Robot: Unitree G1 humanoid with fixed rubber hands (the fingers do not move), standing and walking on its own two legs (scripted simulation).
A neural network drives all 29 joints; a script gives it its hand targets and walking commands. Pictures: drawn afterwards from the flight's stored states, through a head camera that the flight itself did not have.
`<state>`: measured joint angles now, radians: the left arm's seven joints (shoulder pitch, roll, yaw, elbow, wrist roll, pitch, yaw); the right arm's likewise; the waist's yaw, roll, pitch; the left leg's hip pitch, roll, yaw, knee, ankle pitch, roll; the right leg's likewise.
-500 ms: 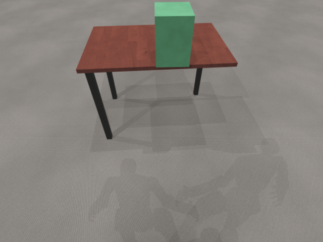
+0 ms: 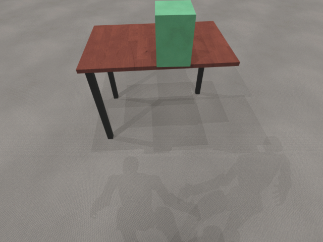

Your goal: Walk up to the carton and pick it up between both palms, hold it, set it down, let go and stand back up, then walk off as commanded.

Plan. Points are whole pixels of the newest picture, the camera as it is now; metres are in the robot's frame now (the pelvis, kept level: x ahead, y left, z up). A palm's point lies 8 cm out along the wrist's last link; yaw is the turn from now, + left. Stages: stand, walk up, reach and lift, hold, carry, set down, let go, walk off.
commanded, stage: stand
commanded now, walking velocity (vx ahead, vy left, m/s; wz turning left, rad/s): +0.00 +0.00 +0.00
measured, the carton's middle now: (173, 34) +1.11 -0.05 +0.02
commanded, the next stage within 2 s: none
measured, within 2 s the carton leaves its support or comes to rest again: neither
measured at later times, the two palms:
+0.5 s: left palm out of the picture +0.07 +0.31 -0.11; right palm out of the picture +0.07 -0.31 -0.11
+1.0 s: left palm out of the picture +0.06 +0.31 -0.11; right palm out of the picture +0.05 -0.30 -0.12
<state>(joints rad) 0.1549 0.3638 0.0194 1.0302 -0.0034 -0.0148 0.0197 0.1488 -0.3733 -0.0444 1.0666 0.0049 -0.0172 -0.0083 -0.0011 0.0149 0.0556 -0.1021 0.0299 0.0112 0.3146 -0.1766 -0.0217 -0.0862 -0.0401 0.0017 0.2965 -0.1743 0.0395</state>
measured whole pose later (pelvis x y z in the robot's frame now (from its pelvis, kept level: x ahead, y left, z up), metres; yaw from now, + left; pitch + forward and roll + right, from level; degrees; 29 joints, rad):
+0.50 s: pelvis -0.01 +0.00 +0.00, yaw +0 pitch -3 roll +0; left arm 0.15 0.37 0.03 1.03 0.00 -0.02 0.02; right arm 0.14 -0.37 -0.05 1.06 0.00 -0.01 -0.01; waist 0.00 0.00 0.06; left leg -0.10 0.03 0.01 0.31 -0.17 -0.02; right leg -0.08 -0.04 0.00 0.29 -0.16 0.04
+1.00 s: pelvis -0.01 +0.00 +0.00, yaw +0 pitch -3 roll +0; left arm 0.17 0.37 0.02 1.04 0.00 -0.02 0.02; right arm 0.17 -0.36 -0.04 1.06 0.01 -0.02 -0.01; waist 0.00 0.01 0.05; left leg -0.11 0.02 0.02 0.32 -0.17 -0.01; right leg -0.09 -0.05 0.01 0.30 -0.16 0.04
